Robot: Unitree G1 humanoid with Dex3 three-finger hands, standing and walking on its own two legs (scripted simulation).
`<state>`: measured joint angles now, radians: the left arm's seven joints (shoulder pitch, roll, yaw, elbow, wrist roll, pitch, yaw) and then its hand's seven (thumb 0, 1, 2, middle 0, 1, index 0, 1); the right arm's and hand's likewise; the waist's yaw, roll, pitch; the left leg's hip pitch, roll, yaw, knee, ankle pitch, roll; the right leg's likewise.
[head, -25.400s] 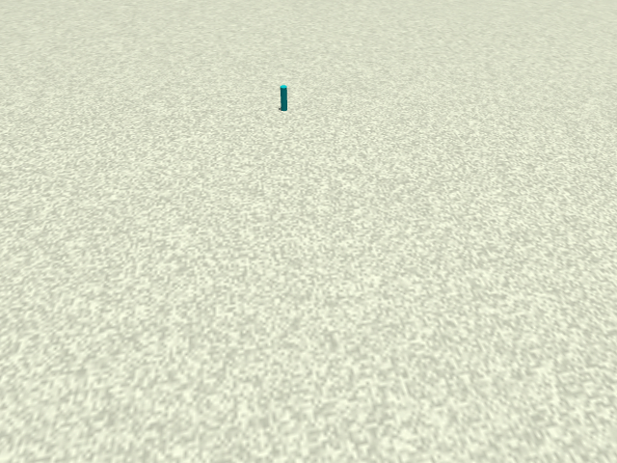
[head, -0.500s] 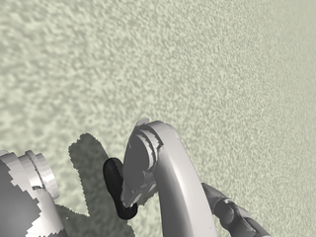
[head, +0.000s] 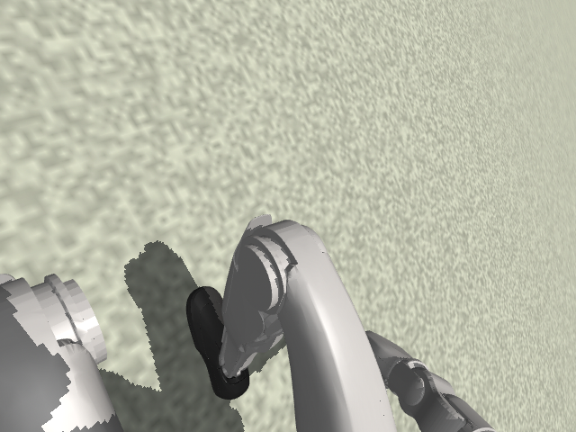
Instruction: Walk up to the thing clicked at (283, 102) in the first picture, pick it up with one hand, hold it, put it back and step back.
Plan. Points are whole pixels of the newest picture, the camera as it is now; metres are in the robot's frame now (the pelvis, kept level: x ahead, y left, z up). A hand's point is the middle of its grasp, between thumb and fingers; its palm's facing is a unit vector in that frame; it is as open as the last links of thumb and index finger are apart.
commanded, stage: withdraw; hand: left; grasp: from the side
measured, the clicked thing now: out of the picture +0.46 +0.33 -0.23
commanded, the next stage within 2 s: rise in 0.20 s
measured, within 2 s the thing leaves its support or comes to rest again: neither
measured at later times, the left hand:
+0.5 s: hand out of the picture +0.44 +0.38 -0.11, palm faces +0.32 -0.92 -0.22, open 17.2 cm
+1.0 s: hand out of the picture +0.29 +0.35 +0.07, palm faces +0.29 -0.84 -0.47, open 17.1 cm
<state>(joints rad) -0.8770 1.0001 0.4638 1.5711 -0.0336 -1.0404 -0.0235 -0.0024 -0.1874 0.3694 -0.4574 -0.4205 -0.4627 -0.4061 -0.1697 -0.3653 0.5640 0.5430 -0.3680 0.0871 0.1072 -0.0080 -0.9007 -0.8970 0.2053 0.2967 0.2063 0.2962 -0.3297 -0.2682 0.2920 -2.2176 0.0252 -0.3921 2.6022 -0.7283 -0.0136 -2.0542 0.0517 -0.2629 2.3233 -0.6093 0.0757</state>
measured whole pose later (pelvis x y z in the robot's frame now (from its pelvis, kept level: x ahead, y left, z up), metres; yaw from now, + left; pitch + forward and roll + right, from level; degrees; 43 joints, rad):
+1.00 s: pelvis +0.02 -0.02 +0.16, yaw +12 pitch +33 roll -5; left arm -0.23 0.49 0.28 0.51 0.07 -0.04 0.03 -0.01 -0.48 0.10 -0.07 -0.07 -0.07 -0.07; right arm 0.08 -0.25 0.02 0.53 0.03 0.16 -0.01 0.00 -0.91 -0.90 0.20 0.30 0.21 0.30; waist -0.06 0.01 -0.15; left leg -1.89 0.06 -0.07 1.97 -0.66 0.00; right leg -1.85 -0.01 -0.05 1.91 -0.63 0.02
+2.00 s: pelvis +0.10 +0.00 +0.42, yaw +17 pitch +8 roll -2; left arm 0.47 0.21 -0.02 -0.01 -0.01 0.27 0.15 -0.01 -0.55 0.05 -0.05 -0.06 -0.05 -0.05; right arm 0.26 -0.21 0.04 0.48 0.01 -0.10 -0.18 0.01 -0.90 -0.90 0.20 0.30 0.21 0.30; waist -0.02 0.04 -0.12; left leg -0.63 0.05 -0.03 0.97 -0.47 -0.02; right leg -0.59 -0.02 -0.06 0.91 -0.45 0.02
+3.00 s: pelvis +0.10 -0.01 +0.42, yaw +17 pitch +7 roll -2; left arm 0.46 0.20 -0.01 0.01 -0.01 0.26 0.13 -0.01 -0.54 0.06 -0.05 -0.06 -0.05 -0.05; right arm 0.27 -0.21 0.03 0.52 0.01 -0.13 -0.18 0.01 -0.90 -0.90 0.20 0.30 0.20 0.30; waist -0.02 0.03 -0.10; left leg -0.61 0.05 -0.03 0.94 -0.46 -0.02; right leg -0.57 -0.02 -0.06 0.90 -0.44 0.01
